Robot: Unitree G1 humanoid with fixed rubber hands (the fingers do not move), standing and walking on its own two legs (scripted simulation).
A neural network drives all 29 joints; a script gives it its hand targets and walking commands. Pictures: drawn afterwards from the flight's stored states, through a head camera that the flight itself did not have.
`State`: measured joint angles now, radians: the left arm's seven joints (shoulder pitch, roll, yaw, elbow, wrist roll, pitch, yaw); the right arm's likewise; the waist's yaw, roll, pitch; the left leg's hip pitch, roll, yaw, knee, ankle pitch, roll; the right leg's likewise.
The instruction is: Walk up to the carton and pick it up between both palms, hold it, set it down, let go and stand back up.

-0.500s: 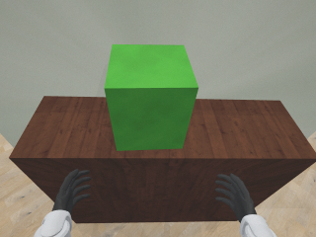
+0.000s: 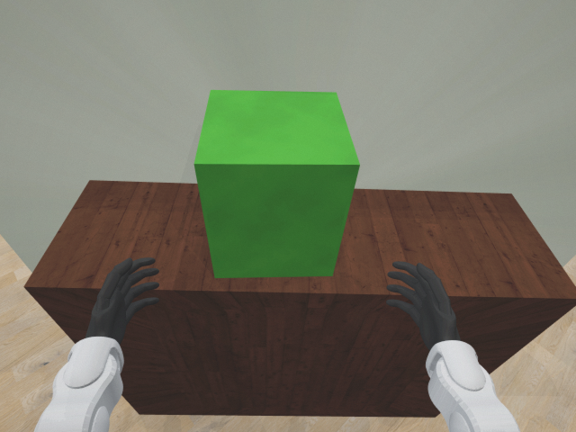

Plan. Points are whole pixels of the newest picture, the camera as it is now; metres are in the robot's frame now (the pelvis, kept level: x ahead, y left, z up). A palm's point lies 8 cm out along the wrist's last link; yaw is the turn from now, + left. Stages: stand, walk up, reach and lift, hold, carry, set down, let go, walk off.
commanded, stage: reach and lift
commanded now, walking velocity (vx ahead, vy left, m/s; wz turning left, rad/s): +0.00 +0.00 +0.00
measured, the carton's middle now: (274, 187) +0.48 +0.05 +0.09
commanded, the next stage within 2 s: none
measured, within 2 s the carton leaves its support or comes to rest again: neither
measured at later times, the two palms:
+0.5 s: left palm (109, 254) +0.29 +0.25 +0.12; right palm (432, 260) +0.32 -0.17 +0.12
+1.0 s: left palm (116, 190) +0.35 +0.24 +0.18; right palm (432, 197) +0.38 -0.17 +0.17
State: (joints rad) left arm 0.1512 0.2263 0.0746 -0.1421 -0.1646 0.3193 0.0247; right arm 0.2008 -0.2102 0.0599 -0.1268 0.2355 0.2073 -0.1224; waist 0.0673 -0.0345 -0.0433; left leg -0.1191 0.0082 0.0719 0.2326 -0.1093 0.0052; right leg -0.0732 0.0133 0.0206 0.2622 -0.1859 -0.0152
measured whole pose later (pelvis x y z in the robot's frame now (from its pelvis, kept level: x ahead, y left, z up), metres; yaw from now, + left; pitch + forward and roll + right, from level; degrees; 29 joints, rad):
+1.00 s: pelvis -0.02 +0.00 +0.00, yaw +1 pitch +1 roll +0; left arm -0.69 0.33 0.14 0.32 -0.22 0.69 0.08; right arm -0.71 -0.31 -0.03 0.48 0.30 0.50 -0.13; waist 0.03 -0.03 -0.04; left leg -0.19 0.01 0.06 0.23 -0.06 0.01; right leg -0.14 0.01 0.01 0.25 -0.14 -0.01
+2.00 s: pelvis +0.00 +0.00 +0.00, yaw +3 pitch +11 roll +0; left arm -1.21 0.51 0.02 0.95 -0.31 0.53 0.00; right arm -1.28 -0.34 0.04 1.03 0.37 0.47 -0.14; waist -0.02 -0.01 -0.14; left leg -0.30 0.01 0.02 0.12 0.00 -0.01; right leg -0.21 0.03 -0.03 0.07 -0.05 -0.02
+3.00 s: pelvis +0.00 +0.00 +0.00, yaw +2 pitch +18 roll +0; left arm -1.03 0.34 0.11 1.02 -0.19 0.20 0.02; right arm -1.05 -0.23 -0.05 1.01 0.18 0.21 -0.11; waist 0.01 0.02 -0.20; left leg -0.42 0.01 0.03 0.10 0.01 0.00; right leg -0.34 0.02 -0.01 0.07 -0.05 -0.01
